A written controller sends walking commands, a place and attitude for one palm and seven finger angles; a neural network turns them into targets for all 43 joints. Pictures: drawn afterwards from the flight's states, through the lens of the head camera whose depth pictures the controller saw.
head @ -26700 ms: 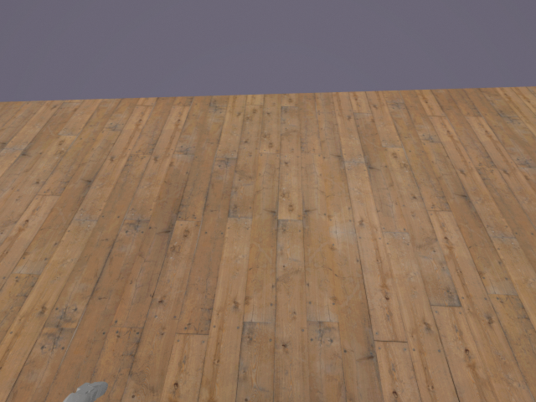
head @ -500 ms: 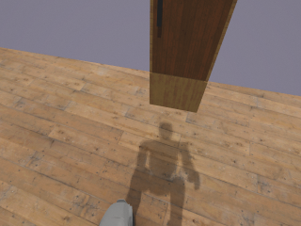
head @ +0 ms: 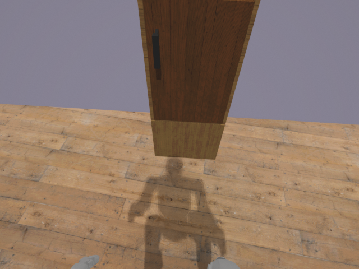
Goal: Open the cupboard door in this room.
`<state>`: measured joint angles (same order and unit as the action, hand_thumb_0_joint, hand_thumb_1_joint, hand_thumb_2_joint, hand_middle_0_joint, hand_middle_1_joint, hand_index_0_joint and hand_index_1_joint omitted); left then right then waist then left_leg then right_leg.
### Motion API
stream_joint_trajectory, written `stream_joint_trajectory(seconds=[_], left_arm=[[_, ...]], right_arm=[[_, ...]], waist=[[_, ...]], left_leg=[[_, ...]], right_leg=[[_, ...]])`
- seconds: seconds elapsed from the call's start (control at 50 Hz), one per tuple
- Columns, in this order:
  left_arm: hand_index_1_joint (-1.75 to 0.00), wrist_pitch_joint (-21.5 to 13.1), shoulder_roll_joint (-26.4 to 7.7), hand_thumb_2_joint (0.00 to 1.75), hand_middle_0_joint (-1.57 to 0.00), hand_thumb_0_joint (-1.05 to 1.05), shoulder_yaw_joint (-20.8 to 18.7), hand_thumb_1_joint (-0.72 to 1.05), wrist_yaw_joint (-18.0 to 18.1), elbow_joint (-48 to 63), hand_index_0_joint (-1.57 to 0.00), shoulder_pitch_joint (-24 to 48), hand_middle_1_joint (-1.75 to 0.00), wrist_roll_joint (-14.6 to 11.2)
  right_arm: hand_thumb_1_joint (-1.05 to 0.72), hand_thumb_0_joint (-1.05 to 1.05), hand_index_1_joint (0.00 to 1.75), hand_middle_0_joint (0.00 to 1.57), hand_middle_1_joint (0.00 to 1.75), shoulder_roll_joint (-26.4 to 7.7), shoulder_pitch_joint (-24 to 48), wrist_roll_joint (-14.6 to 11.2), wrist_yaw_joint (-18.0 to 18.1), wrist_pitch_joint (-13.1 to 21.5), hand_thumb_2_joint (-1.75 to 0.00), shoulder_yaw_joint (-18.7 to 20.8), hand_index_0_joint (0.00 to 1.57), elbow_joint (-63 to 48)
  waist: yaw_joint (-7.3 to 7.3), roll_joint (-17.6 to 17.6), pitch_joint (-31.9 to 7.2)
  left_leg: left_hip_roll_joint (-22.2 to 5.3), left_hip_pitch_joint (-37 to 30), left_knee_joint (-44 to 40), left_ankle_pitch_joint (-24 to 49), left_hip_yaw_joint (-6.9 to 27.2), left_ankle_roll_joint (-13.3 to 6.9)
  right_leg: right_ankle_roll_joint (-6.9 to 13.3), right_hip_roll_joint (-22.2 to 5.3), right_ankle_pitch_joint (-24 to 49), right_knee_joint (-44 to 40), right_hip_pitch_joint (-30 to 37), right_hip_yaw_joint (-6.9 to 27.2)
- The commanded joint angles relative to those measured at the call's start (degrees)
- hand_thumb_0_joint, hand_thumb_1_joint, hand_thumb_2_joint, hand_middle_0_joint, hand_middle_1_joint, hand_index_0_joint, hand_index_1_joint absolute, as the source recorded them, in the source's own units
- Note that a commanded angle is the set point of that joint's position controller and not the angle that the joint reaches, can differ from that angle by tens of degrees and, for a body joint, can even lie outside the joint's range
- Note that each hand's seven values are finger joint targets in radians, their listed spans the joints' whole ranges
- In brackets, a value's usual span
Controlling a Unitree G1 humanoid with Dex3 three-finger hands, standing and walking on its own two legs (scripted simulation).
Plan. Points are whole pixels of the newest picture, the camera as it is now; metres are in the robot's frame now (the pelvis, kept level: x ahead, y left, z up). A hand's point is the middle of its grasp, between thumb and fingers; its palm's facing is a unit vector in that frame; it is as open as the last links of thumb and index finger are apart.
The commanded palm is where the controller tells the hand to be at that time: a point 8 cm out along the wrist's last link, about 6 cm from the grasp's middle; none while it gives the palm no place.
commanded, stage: take the last steps up to it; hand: left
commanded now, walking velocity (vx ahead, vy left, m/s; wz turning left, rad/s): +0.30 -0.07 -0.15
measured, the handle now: (156, 49) +0.84 +0.12 +0.04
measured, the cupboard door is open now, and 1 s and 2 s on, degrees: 0 0 0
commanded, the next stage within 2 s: come to a stop and stand still in 0.66 s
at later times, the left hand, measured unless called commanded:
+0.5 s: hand out of the picture +0.10 +0.14 -0.18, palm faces +0.04 -0.99 -0.16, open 7.3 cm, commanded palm none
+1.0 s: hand (144, 183) +0.39 +0.12 -0.17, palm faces -0.08 -0.97 -0.24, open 7.4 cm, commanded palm none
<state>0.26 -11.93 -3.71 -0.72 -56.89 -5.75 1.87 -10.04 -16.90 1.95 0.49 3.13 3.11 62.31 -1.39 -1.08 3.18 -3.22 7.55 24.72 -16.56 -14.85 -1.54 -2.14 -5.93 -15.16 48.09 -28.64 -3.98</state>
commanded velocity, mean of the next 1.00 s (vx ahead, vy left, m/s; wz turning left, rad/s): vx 0.10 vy -0.01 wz -0.03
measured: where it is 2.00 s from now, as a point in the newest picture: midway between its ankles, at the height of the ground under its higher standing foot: (183, 267)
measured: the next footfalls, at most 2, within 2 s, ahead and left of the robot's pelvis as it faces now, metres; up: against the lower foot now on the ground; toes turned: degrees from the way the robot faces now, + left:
right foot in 0.10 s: +0.12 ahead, -0.15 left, +0.00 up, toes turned -10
left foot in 0.54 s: +0.27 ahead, +0.08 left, +0.00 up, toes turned +7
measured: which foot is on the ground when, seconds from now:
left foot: down 0.00-0.12, up 0.14-0.52, down 0.54-0.96, up 0.98-1.00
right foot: up 0.00-0.08, down 0.10-0.54, up 0.56-0.92, down 0.94-1.00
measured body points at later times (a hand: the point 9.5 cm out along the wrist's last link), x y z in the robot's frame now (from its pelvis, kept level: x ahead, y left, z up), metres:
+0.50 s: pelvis +0.15 -0.03 +0.00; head +0.17 -0.02 +0.45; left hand +0.10 +0.20 -0.16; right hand +0.23 -0.28 -0.14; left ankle +0.22 +0.08 -0.73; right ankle +0.09 -0.14 -0.74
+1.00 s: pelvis +0.29 -0.06 -0.01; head +0.33 -0.07 +0.44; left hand +0.39 +0.18 -0.15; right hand +0.23 -0.26 -0.18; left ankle +0.23 +0.08 -0.73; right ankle +0.33 -0.17 -0.74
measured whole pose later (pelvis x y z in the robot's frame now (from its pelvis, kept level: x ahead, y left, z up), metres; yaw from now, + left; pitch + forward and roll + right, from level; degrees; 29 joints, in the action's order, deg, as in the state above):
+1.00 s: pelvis +0.29 -0.06 -0.01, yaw -3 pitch +0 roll +1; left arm -1.4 -10.0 -1.6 1.2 -59.8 -6.5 1.3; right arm -7.4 -18.0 0.3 1.1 -0.4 2.5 65.8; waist -2.4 1.4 5.4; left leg -4.1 9.9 35.0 -25.4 -7.3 2.0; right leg 0.3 -3.9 -13.2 33.4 -19.6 -5.6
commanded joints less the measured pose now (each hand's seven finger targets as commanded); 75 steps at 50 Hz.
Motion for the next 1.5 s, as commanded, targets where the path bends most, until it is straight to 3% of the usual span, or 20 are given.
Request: stream_joint_trajectory(seconds=[0.0, 0.06, 0.1, 0.12, 0.18, 0.4, 0.48, 0.5, 0.54, 0.62, 0.82, 0.9, 0.94, 0.98, 1.06, 1.22, 1.24, 1.28, 1.36, 1.48], left_arm=[[-0.30, -0.8, -0.7, 0.90, -0.20, 0.00, 0.5, 0.90, -0.8, 2.8, -0.20, 0.8, -0.30, -0.2], [-0.30, -2.0, -3.4, 0.90, -0.20, 0.00, -0.1, 0.90, -0.6, -1.2, -0.20, -9.9, -0.30, -0.2], [-0.30, -3.2, -12.8, 0.90, -0.20, 0.00, -1.7, 0.90, 0.8, -5.6, -0.20, -22.9, -0.30, -0.9], [-0.30, -3.5, -12.7, 0.90, -0.20, 0.00, -1.7, 0.90, 1.3, -5.7, -0.20, -22.1, -0.30, -1.4], [-0.30, -3.3, -7.0, 0.90, -0.20, 0.00, -0.5, 0.90, 1.8, -3.1, -0.20, -11.6, -0.30, -1.2], [-0.30, -4.6, -6.2, 0.90, -0.20, 0.00, 0.1, 0.90, 1.3, -6.1, -0.20, -14.4, -0.30, -0.6], [-0.30, -3.8, -5.6, 0.90, -0.20, 0.00, 0.1, 0.90, 1.1, -6.5, -0.20, -13.3, -0.30, -0.9], [-0.30, -3.6, -3.9, 0.90, -0.20, 0.00, 0.5, 0.90, 0.8, -6.2, -0.20, -14.1, -0.30, -1.0], [-0.30, -3.6, -1.2, 0.90, -0.20, 0.00, 1.3, 0.90, 0.6, -3.7, -0.20, -13.4, -0.30, -0.9], [-0.30, -2.8, -0.3, 0.90, -0.20, 0.00, 1.0, 0.90, 0.1, -5.0, -0.20, -11.2, -0.30, -0.4], [-0.30, -0.6, 1.5, 0.90, -0.20, 0.00, 1.7, 0.90, 1.3, -3.4, -0.20, -8.2, -0.30, -1.0], [-0.30, -1.3, -5.0, 0.90, -0.20, 0.00, 0.9, 0.90, 2.3, -4.2, -0.20, -12.4, -0.30, -0.6], [-0.30, -1.5, -9.5, 0.90, -0.20, 0.00, 0.3, 0.90, 2.7, -3.9, -0.20, -12.2, -0.30, -0.9], [-0.30, -1.3, -9.5, 0.90, -0.20, 0.00, -0.4, 0.90, 3.3, -3.4, -0.20, -11.0, -0.30, -0.9], [-0.30, -0.1, -9.0, 0.90, -0.20, 0.00, -1.1, 0.90, 3.9, 0.0, -0.20, -5.4, -0.30, -0.3], [-0.30, 0.7, -8.8, 0.90, -0.20, 0.00, -1.5, 0.90, 3.1, 2.1, -0.20, -2.2, -0.30, -0.4], [-0.30, 1.0, -7.3, 0.90, -0.20, 0.00, -1.1, 0.90, 2.9, 2.2, -0.20, -2.6, -0.30, -0.8], [-0.30, 1.8, -2.4, 0.90, -0.20, 0.00, 0.0, 0.90, 2.5, 3.4, -0.20, -4.1, -0.30, -1.1], [-0.30, 2.2, -3.4, 0.90, -0.20, 0.00, -0.1, 0.90, 2.0, -0.8, -0.20, -8.6, -0.30, -0.6], [-0.30, 0.5, -1.8, 0.90, -0.20, 0.00, 2.2, 0.90, 2.2, -2.0, -0.20, -7.8, -0.30, -1.1]], right_arm=[[-0.90, 0.00, 0.30, 0.20, 0.30, -8.8, -4.2, 0.2, 0.4, 0.0, -0.90, 2.0, 0.20, -1.6], [-0.90, 0.00, 0.30, 0.20, 0.30, -8.2, -3.2, -0.3, 0.2, -0.3, -0.90, 1.6, 0.20, -1.4], [-0.90, 0.00, 0.30, 0.20, 0.30, -3.1, 0.6, -1.4, -0.5, -0.1, -0.90, -0.1, 0.20, -5.0], [-0.90, 0.00, 0.30, 0.20, 0.30, -5.1, 2.4, -1.5, -0.2, -0.9, -0.90, 0.1, 0.20, -5.0], [-0.90, 0.00, 0.30, 0.20, 0.30, -3.7, 3.2, -0.8, -0.7, -1.6, -0.90, 0.7, 0.20, -3.5], [-0.90, 0.00, 0.30, 0.20, 0.30, -2.4, 7.7, -0.9, -1.9, -1.4, -0.90, 0.1, 0.20, -5.7], [-0.90, 0.00, 0.30, 0.20, 0.30, -4.1, 0.9, -0.8, -1.3, -0.3, -0.90, 0.2, 0.20, -3.4], [-0.90, 0.00, 0.30, 0.20, 0.30, -6.7, -4.5, -0.6, -0.8, 0.2, -0.90, 0.7, 0.20, -1.9], [-0.90, 0.00, 0.30, 0.20, 0.30, -14.4, -12.7, -0.1, 0.1, -0.1, -0.90, 2.2, 0.20, -0.2], [-0.90, 0.00, 0.30, 0.20, 0.30, -7.1, -2.4, -0.5, 0.7, 0.6, -0.90, 0.3, 0.20, -2.6], [-0.90, 0.00, 0.30, 0.20, 0.30, -5.4, -1.9, -0.6, 1.5, -0.1, -0.90, 0.0, 0.20, -0.4], [-0.90, 0.00, 0.30, 0.20, 0.30, -3.9, -2.8, -1.5, 1.4, -1.5, -0.90, 0.5, 0.20, 0.6], [-0.90, 0.00, 0.30, 0.20, 0.30, -1.3, -5.4, -2.3, 1.1, -3.2, -0.90, 0.7, 0.20, 0.5], [-0.90, 0.00, 0.30, 0.20, 0.30, -2.5, -3.7, -2.2, 1.5, -4.5, -0.90, 1.0, 0.20, -0.4], [-0.90, 0.00, 0.30, 0.20, 0.30, -2.8, -0.2, -2.0, 1.0, -5.3, -0.90, 1.0, 0.20, -2.1], [-0.90, 0.00, 0.30, 0.20, 0.30, -2.7, -3.7, -1.6, 0.3, -4.3, -0.90, 0.5, 0.20, -3.1], [-0.90, 0.00, 0.30, 0.20, 0.30, -4.2, -4.3, -1.5, 0.3, -3.9, -0.90, 0.7, 0.20, -3.0], [-0.90, 0.00, 0.30, 0.20, 0.30, -11.3, 1.0, -0.6, 0.3, -3.6, -0.90, 1.6, 0.20, -7.0], [-0.90, 0.00, 0.30, 0.20, 0.30, -8.1, 9.7, -0.6, 1.4, -3.0, -0.90, 0.2, 0.20, -7.8], [-0.90, 0.00, 0.30, 0.20, 0.30, -7.7, 3.1, -1.2, 1.5, -2.5, -0.90, 0.5, 0.20, -3.7]], waist=[[-1.13, 8.4, 1.1], [4.14, 2.1, -3.9], [8.51, -17.7, -8.9], [8.57, -15.0, -10.0], [3.52, -2.0, -1.0], [2.29, -6.4, 1.7], [-1.36, 0.2, 0.0], [-3.30, 6.6, -1.8], [-5.41, 20.4, -5.4], [-0.06, 5.8, 0.6], [1.66, 9.6, -0.8], [3.60, 0.9, -3.4], [2.55, -7.6, -6.2], [3.83, -15.2, -8.6], [3.16, -8.6, -8.1], [-0.37, -9.1, -8.0], [-0.68, -3.9, -7.0], [0.36, 17.8, -0.7], [3.87, 11.0, -0.1], [0.54, 8.7, -4.0]], left_leg=[[-17.1, -1.0, -8.0, 16.1, 11.1, -5.5], [-12.5, 3.5, 6.5, 17.7, 5.8, -1.2], [-0.5, 27.1, 35.2, -17.5, 2.1, 3.6], [-2.2, 27.0, 41.5, -18.5, 10.6, 2.9], [-5.5, 27.0, 43.1, -6.8, 12.6, 3.0], [-3.6, 18.8, 16.7, -0.5, 9.6, 3.0], [-1.2, 0.2, 4.5, 5.5, 7.2, 2.6], [-4.4, -8.1, 0.7, 3.3, 11.9, 1.2], [-23.1, -13.4, -11.5, 0.3, 37.7, -8.0], [-17.1, -0.3, -12.9, 11.0, 23.3, -7.1], [-12.0, 0.8, -5.3, 41.3, 10.6, -5.0], [-6.4, 6.3, 4.4, 20.8, 9.4, 1.0], [0.2, 10.8, 13.9, -10.1, 7.6, 3.8], [0.5, 12.0, 27.6, -19.9, 12.0, 3.5], [1.3, 15.8, 35.2, -15.6, 15.6, 3.7], [2.4, 1.2, 4.6, 2.1, 10.5, 3.9], [0.4, -2.3, -1.2, 4.4, 12.4, 3.4], [-16.9, 11.1, -13.9, 3.8, 31.4, -4.1], [-10.1, 8.9, -11.5, 7.6, 21.6, -5.8], [-10.6, -5.0, -6.4, 28.5, 20.6, -7.2]], right_leg=[[1.2, 0.9, -2.7, -9.6, 3.4, -2.3], [3.1, 3.4, 4.4, -22.6, 22.3, -4.6], [13.7, -17.4, 23.6, -28.8, 41.2, 23.6], [15.6, -18.2, 22.9, -30.5, 36.7, 25.0], [13.0, -13.0, 5.0, -34.4, 23.5, 15.0], [12.4, -10.1, 4.2, -36.8, 19.7, 8.4], [8.8, -6.4, 1.9, -28.2, 12.5, 4.4], [6.8, -2.7, 1.2, -18.4, 7.6, 1.8], [3.3, 5.1, -19.4, 8.2, -5.2, -1.8], [2.3, -1.0, -7.0, 16.1, -3.9, 3.0], [0.4, 1.6, 1.6, -8.5, 8.9, -0.6], [1.6, -3.1, 31.5, -22.2, 23.7, 3.4], [10.4, -16.0, 54.5, -21.6, 26.9, 11.6], [15.1, -17.9, 59.0, -23.5, 25.6, 14.2], [13.7, -15.4, 46.6, -23.7, 23.1, 9.9], [7.8, -9.2, 16.7, -22.6, 12.6, 7.3], [5.7, -6.5, 8.2, -19.1, 8.5, 6.0], [0.8, 3.6, -14.1, -4.1, 5.0, 0.5], [0.9, 3.8, -8.7, 7.8, 4.7, 5.8], [0.0, 2.6, -9.5, -13.3, 9.1, 2.4]])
